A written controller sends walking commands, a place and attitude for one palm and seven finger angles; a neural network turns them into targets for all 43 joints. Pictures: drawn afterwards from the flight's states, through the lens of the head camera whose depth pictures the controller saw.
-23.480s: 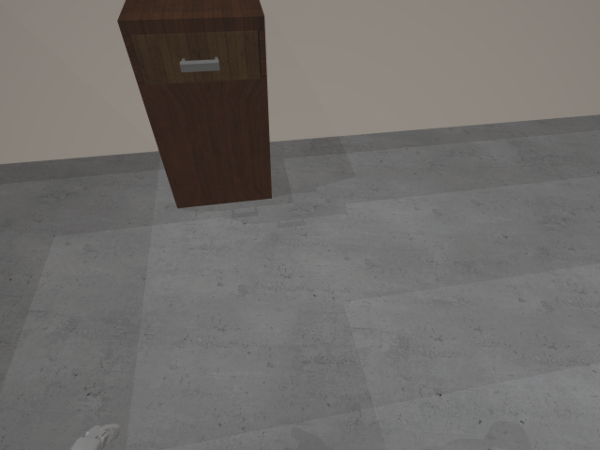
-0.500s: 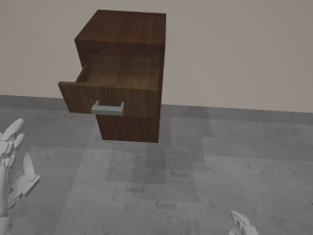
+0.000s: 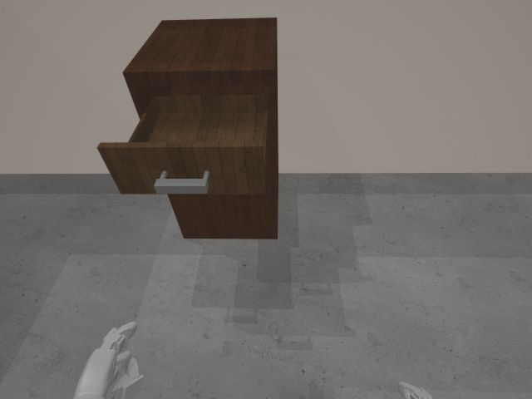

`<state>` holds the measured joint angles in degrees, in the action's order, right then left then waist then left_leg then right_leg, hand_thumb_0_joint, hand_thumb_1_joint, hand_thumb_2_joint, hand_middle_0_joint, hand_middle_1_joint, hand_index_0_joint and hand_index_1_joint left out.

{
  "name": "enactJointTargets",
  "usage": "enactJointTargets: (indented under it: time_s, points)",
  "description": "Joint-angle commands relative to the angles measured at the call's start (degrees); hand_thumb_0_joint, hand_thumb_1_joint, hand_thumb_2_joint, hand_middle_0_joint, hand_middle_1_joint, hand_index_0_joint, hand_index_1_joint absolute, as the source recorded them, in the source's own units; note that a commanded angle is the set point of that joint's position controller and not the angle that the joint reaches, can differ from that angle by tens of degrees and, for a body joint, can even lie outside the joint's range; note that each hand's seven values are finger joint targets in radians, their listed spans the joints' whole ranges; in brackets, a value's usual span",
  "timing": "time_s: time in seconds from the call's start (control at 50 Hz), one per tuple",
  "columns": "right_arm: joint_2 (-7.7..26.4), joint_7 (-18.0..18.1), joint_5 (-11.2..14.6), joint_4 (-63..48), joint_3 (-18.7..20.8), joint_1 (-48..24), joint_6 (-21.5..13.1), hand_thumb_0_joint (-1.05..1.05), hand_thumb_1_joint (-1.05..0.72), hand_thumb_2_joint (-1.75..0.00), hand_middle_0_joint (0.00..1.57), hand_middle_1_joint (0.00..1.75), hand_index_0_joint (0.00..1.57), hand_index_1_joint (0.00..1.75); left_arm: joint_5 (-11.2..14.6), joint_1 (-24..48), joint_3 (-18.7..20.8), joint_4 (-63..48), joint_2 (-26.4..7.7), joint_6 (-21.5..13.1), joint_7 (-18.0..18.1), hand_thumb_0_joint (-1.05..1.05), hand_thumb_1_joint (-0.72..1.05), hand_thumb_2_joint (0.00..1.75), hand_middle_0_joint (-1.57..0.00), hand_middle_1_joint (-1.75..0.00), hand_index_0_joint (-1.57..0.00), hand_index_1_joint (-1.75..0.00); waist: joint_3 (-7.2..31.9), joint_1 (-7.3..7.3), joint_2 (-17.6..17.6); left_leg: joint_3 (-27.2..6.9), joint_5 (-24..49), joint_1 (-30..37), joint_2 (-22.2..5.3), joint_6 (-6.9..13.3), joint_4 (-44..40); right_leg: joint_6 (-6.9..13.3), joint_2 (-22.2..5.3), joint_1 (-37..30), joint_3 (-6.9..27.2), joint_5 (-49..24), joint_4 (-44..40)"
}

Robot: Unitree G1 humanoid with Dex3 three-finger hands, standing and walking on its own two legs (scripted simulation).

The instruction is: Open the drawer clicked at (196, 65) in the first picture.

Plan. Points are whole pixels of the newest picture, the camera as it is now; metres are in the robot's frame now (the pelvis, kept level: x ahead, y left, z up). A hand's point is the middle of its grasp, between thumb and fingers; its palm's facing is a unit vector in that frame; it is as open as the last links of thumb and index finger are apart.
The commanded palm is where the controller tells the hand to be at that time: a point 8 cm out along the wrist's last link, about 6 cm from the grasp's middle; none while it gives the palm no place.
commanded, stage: let the arm hang, fingers relaxed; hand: left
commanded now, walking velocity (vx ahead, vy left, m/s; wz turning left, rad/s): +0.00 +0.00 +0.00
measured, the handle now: (183, 180) +0.62 +0.23 -0.06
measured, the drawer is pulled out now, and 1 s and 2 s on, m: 0.30 0.30 0.30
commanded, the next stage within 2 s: look to check the result in 0.94 s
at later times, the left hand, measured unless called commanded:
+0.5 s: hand out of the picture +0.00 +0.19 -0.15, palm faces +0.00 -0.97 -0.25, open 7.3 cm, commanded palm none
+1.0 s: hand out of the picture -0.01 +0.16 -0.15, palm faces +0.00 -0.98 -0.19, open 7.4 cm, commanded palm none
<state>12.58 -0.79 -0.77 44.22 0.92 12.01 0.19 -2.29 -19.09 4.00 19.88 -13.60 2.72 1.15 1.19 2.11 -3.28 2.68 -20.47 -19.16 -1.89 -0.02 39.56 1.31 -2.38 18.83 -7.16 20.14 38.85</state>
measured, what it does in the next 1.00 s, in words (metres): stands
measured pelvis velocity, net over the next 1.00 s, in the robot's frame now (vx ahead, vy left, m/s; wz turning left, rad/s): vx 0.00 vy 0.00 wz -0.04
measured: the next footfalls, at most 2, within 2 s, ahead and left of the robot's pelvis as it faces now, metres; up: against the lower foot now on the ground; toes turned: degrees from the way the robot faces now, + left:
none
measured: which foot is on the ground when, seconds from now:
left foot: down 0.00-1.00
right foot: down 0.00-1.00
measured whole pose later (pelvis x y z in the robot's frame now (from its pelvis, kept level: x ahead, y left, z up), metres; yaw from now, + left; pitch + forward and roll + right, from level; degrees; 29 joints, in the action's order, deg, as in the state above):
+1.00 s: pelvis +0.00 +0.00 +0.02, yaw -2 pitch -2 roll +0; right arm 6.0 2.1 -0.5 64.5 0.6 18.6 0.4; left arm -0.6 -15.7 0.9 65.4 -7.2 0.3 2.1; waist -4.5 0.6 -0.8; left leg 4.9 -12.1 -8.6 -2.2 -0.2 22.9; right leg 1.4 -0.7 9.4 -5.4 11.1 22.7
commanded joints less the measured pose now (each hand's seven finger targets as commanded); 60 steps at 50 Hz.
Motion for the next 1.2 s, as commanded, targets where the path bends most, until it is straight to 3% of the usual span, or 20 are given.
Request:
enactJointTargets:
  time_s: [0.0,0.02,0.04,0.06,0.08,0.1,0.12,0.18,0.2,0.3,0.48,0.56,0.72,0.9,1.18]
  points:
    - [4.4,0.8,-0.7,-2.9,1.2,2.1,-0.1,0.00,-0.90,-0.90,0.20,0.30,0.20,0.30,0.3,1.5,0.5,7.1,-8.0,-1.7,-0.3,0.00,0.90,0.90,-0.20,-0.30,-0.20,-0.30,-3.4,-0.44,11.3,-3.0,11.6,4.7,-0.6,1.1,-7.6,3.7,-8.0,0.3,9.7,-14.1,-13.7]
    - [4.2,0.9,-0.7,-1.3,0.8,2.6,-0.3,0.00,-0.90,-0.90,0.20,0.30,0.20,0.30,0.6,1.5,0.0,10.1,-7.0,-1.8,-0.4,0.00,0.90,0.90,-0.20,-0.30,-0.20,-0.30,-3.9,-0.75,3.2,-4.5,17.8,6.1,-2.2,1.5,-10.3,2.0,-5.8,0.2,8.5,-13.2,-12.1]
    - [4.5,1.2,-0.7,0.2,0.5,2.8,-0.6,0.00,-0.90,-0.90,0.20,0.30,0.20,0.30,0.8,1.6,-0.3,13.2,-6.3,-1.8,-0.3,0.00,0.90,0.90,-0.20,-0.30,-0.20,-0.30,-3.9,-1.25,-2.8,-6.1,21.1,4.9,-3.8,2.2,-12.2,0.9,-3.5,-2.2,7.3,-12.3,-11.1]
    - [4.7,1.5,-0.6,1.4,0.2,2.5,-0.7,0.00,-0.90,-0.90,0.20,0.30,0.20,0.30,1.1,1.1,-0.6,16.5,-6.0,-1.8,-0.2,0.00,0.90,0.90,-0.20,-0.30,-0.20,-0.30,-4.1,-1.81,-6.9,-6.7,21.3,3.5,-4.5,2.7,-14.2,0.5,-2.6,-4.9,6.8,-11.2,-11.6]
    - [4.3,1.8,-0.4,2.5,0.0,2.3,-0.7,0.00,-0.90,-0.90,0.20,0.30,0.20,0.30,1.3,0.3,-0.8,19.7,-5.9,-2.0,-0.2,0.00,0.90,0.90,-0.20,-0.30,-0.20,-0.30,-3.6,-2.28,-8.4,-6.0,19.5,3.0,-4.4,2.5,-15.1,0.6,-2.5,-7.5,6.9,-11.0,-12.7]
    - [4.1,2.1,-0.2,3.2,0.0,2.4,-0.5,0.00,-0.90,-0.90,0.20,0.30,0.20,0.30,1.3,-0.6,-0.9,22.3,-6.1,-2.2,-0.1,0.00,0.90,0.90,-0.20,-0.30,-0.20,-0.30,-3.3,-2.59,-5.8,-5.3,19.1,4.2,-4.2,2.1,-14.7,0.9,-2.6,-8.3,7.4,-12.9,-14.2]
    - [3.2,2.4,-0.6,4.0,0.3,3.6,-0.6,0.00,-0.90,-0.90,0.20,0.30,0.20,0.30,1.1,-1.3,-0.1,24.1,-3.6,-2.4,0.1,0.00,0.90,0.90,-0.20,-0.30,-0.20,-0.30,-0.2,-2.38,-7.4,-4.4,17.9,5.4,-3.9,1.8,-14.4,1.3,-3.1,-10.4,7.3,-14.1,-15.4]
    - [2.2,2.6,-0.2,6.8,0.2,5.8,-0.4,0.00,-0.90,-0.90,0.20,0.30,0.20,0.30,1.6,-0.4,-1.0,28.9,-4.1,-2.7,0.0,0.00,0.90,0.90,-0.20,-0.30,-0.20,-0.30,3.0,-1.94,-5.7,-3.4,15.3,8.0,-3.5,1.3,-14.9,1.8,-3.9,-12.6,7.5,-15.7,-16.8]
    - [2.2,2.8,0.0,7.3,0.3,6.6,-0.2,0.00,-0.90,-0.90,0.20,0.30,0.20,0.30,1.4,0.2,-1.0,30.0,-3.8,-2.6,0.1,0.00,0.90,0.90,-0.20,-0.30,-0.20,-0.30,2.2,-1.68,-2.4,-3.7,15.6,8.6,-4.1,1.5,-15.3,1.8,-3.6,-12.1,6.6,-15.8,-17.1]
    - [1.8,2.9,0.2,11.2,0.3,8.1,0.0,0.00,-0.90,-0.90,0.20,0.30,0.20,0.30,1.6,0.2,-1.9,36.0,-2.9,-2.6,0.2,0.00,0.90,0.90,-0.20,-0.30,-0.20,-0.30,-2.6,-1.81,1.7,-3.4,14.4,9.0,-4.5,1.6,-18.0,1.6,-3.6,-10.0,6.5,-14.2,-19.4]
    - [0.4,2.8,0.1,16.1,-0.1,9.3,0.1,0.00,-0.90,-0.90,0.20,0.30,0.20,0.30,1.6,0.0,-2.3,41.4,-1.9,-2.7,0.7,0.00,0.90,0.90,-0.20,-0.30,-0.20,-0.30,-6.3,-1.87,4.6,-3.2,10.3,8.8,-4.1,1.6,-21.2,1.1,-3.6,-8.3,6.8,-9.1,-21.3]
    - [-0.5,2.7,-0.1,17.6,-0.2,9.8,0.2,0.00,-0.90,-0.90,0.20,0.30,0.20,0.30,1.5,0.3,-2.2,42.4,-1.5,-2.6,0.8,0.00,0.90,0.90,-0.20,-0.30,-0.20,-0.30,-8.1,-1.87,4.7,-2.9,8.3,7.7,-3.7,1.5,-21.8,1.0,-3.7,-7.5,6.9,-6.7,-21.8]
    - [-1.7,3.0,-0.1,18.5,-0.1,10.5,0.0,0.00,-0.90,-0.90,0.20,0.30,0.20,0.30,1.5,0.1,-2.0,43.5,-0.3,-2.8,1.0,0.00,0.90,0.90,-0.20,-0.30,-0.20,-0.30,-8.0,-1.89,1.2,-2.7,7.1,7.5,-3.7,1.4,-22.2,1.2,-3.5,-7.1,7.3,-6.6,-21.6]
    - [-2.2,3.2,0.1,18.7,0.2,11.4,-0.3,0.00,-0.90,-0.90,0.20,0.30,0.20,0.30,1.5,-0.7,-1.9,44.0,0.5,-3.1,1.1,0.00,0.90,0.90,-0.20,-0.30,-0.20,-0.30,-6.2,-1.78,2.4,-2.6,10.9,9.0,-4.2,1.4,-21.6,1.2,-3.3,-8.0,7.1,-10.2,-21.0]
    - [-2.5,3.2,0.0,19.3,0.4,11.3,-0.2,0.00,-0.90,-0.90,0.20,0.30,0.20,0.30,1.5,-0.9,-2.0,44.6,0.9,-3.3,1.2,0.00,0.90,0.90,-0.20,-0.30,-0.20,-0.30,-7.2,-1.61,2.7,-2.0,9.9,9.3,-4.0,1.1,-21.6,1.2,-3.5,-7.2,7.7,-8.9,-22.1]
